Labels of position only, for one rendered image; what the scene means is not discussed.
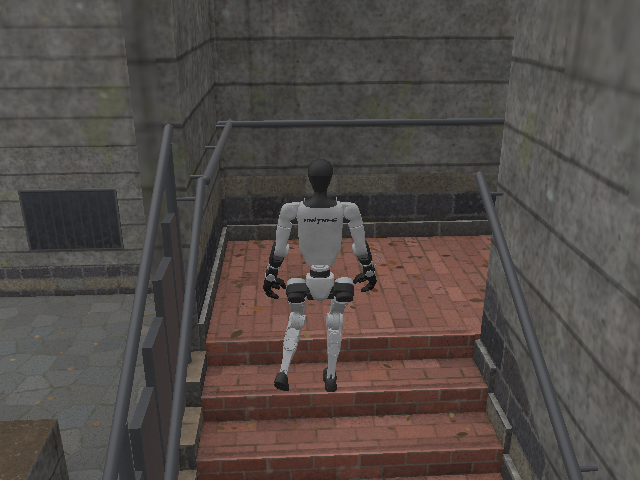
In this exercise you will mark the robot left hand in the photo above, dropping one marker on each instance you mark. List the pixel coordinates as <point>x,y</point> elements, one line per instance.
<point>267,287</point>

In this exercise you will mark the robot left forearm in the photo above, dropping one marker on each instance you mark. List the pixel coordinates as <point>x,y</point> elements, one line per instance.
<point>273,265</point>

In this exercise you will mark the robot right forearm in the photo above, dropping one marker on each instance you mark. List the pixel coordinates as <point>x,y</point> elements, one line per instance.
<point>367,263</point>

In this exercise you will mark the robot torso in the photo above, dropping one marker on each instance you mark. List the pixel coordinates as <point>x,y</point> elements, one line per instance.
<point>320,236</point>

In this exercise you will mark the robot right shin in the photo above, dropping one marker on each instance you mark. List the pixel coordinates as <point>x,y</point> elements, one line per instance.
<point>334,338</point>

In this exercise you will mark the robot right hand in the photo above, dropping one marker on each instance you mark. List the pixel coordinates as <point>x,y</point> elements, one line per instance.
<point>362,277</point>

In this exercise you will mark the robot right upper arm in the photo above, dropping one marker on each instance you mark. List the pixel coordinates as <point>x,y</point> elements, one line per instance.
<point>352,213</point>

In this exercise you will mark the robot left upper arm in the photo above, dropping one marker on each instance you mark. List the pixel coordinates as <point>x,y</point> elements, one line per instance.
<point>288,212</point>

